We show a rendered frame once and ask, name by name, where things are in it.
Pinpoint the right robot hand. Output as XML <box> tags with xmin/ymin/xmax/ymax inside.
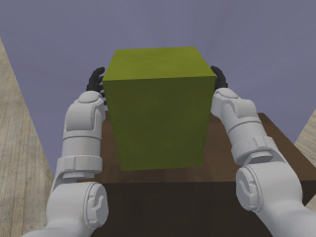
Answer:
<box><xmin>210</xmin><ymin>65</ymin><xmax>228</xmax><ymax>94</ymax></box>

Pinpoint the robot right upper arm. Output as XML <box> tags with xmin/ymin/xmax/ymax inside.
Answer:
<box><xmin>236</xmin><ymin>161</ymin><xmax>316</xmax><ymax>237</ymax></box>

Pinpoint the robot left forearm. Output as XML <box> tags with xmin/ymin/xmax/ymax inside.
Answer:
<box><xmin>45</xmin><ymin>91</ymin><xmax>106</xmax><ymax>222</ymax></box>

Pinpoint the robot left upper arm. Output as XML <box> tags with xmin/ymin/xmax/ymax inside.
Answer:
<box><xmin>21</xmin><ymin>182</ymin><xmax>109</xmax><ymax>237</ymax></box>

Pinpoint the carton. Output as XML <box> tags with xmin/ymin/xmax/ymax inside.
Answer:
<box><xmin>102</xmin><ymin>46</ymin><xmax>216</xmax><ymax>171</ymax></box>

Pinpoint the left robot hand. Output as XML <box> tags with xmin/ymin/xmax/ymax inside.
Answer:
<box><xmin>86</xmin><ymin>66</ymin><xmax>107</xmax><ymax>106</ymax></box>

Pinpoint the pedestal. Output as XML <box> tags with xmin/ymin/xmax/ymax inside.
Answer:
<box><xmin>76</xmin><ymin>111</ymin><xmax>316</xmax><ymax>237</ymax></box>

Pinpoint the robot right forearm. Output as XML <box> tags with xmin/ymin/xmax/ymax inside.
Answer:
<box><xmin>210</xmin><ymin>88</ymin><xmax>303</xmax><ymax>198</ymax></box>

